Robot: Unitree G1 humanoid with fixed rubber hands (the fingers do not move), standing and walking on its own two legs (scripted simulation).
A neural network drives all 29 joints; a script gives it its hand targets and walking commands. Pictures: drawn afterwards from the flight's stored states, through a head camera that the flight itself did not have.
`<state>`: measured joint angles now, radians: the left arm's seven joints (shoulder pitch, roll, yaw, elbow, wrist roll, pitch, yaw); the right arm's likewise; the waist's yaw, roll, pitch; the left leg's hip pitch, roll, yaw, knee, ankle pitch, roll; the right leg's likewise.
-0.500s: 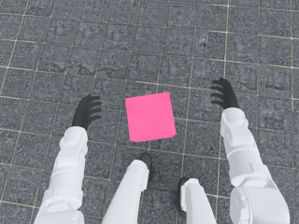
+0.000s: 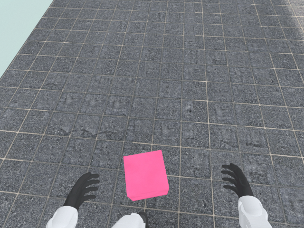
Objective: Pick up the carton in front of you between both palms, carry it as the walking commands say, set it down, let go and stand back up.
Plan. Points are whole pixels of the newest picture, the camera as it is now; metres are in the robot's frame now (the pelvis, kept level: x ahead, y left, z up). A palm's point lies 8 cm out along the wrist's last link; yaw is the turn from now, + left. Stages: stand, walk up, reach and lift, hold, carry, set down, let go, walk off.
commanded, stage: let go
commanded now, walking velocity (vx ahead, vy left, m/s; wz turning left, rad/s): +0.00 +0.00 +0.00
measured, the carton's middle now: (146, 176) +0.35 +0.10 -0.64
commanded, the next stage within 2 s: stand in 0.58 s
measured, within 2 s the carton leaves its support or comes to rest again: neither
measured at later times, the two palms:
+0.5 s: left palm (78, 202) +0.16 +0.22 -0.06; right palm (270, 219) +0.17 -0.26 -0.06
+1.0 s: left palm (56, 211) +0.14 +0.29 -0.11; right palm out of the picture +0.13 -0.29 -0.07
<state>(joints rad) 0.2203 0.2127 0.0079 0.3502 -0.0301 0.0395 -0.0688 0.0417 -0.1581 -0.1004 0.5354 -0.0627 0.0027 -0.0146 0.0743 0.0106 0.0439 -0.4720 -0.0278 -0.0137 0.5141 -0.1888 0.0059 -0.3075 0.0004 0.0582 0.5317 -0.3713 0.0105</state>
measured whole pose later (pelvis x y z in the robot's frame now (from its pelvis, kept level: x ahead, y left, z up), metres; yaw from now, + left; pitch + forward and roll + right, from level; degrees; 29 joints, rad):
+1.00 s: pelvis +0.02 +0.01 +0.00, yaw -2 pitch +0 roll +0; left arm 0.24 0.36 0.04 0.72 0.03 0.01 0.03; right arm 0.16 -0.32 -0.05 0.81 -0.04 0.00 -0.02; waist -0.01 -0.08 0.02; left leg -0.28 -0.02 0.02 0.53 -0.26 0.02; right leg -0.09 0.00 0.09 0.46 -0.38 0.02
